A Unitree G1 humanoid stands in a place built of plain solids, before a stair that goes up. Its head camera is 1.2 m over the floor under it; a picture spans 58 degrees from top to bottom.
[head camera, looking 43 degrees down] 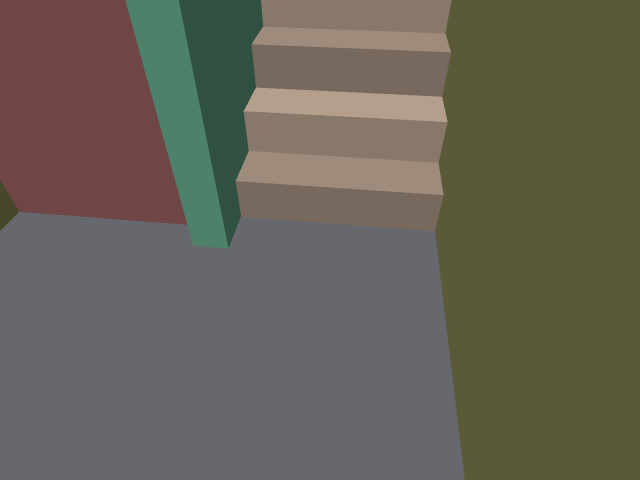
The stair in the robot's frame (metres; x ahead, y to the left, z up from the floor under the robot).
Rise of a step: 0.19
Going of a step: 0.23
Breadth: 0.82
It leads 7 degrees to the right of straight ahead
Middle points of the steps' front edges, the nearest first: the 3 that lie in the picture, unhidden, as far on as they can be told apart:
1.39 -0.07 0.19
1.62 -0.10 0.38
1.84 -0.12 0.56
